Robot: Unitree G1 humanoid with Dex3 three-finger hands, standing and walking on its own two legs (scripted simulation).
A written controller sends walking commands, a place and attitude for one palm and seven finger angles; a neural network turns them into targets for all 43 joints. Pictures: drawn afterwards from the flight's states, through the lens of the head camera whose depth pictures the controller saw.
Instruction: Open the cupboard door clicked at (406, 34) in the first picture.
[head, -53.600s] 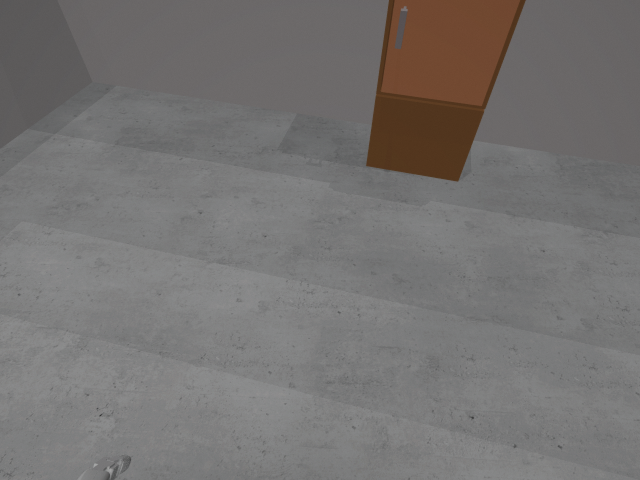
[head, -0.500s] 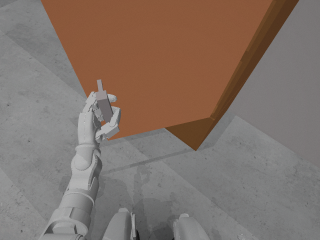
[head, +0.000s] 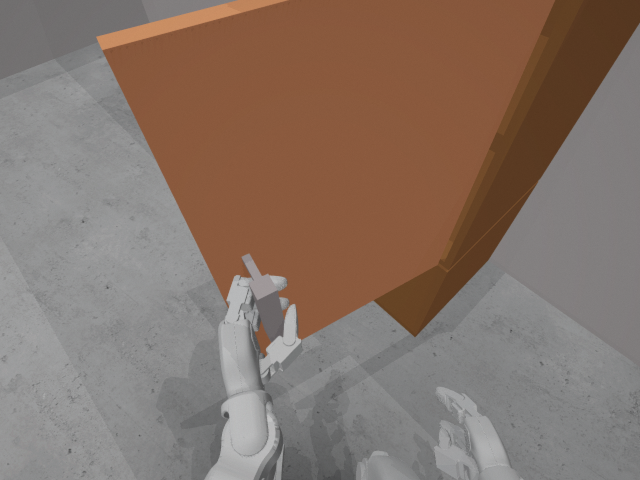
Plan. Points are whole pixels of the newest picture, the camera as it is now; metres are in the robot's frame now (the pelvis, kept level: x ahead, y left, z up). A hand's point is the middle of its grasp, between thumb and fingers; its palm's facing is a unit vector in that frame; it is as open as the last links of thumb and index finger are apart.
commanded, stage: open thumb and fingers to let go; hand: left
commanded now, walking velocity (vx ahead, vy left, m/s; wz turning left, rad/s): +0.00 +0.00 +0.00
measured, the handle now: (263, 299) +0.33 +0.09 +0.03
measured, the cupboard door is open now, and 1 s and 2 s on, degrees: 77 75 77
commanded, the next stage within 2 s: slide the hand sideways off the handle in 0.82 s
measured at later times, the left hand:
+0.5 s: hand (280, 338) +0.29 +0.06 +0.02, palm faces +0.28 -0.96 +0.01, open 12.3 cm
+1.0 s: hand (278, 346) +0.28 +0.06 +0.02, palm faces +0.07 -1.00 -0.03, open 15.6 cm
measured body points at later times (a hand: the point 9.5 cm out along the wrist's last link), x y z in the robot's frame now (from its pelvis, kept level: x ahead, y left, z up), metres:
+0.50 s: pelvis -0.01 +0.00 -0.01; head +0.07 -0.02 +0.43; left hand +0.27 +0.11 +0.02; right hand +0.15 -0.23 -0.13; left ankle +0.05 +0.15 -0.64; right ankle -0.02 -0.07 -0.64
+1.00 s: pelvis -0.02 +0.03 -0.01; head +0.06 +0.03 +0.43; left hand +0.27 +0.12 +0.02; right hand +0.17 -0.18 -0.11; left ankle +0.05 +0.15 -0.64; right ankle -0.02 -0.07 -0.64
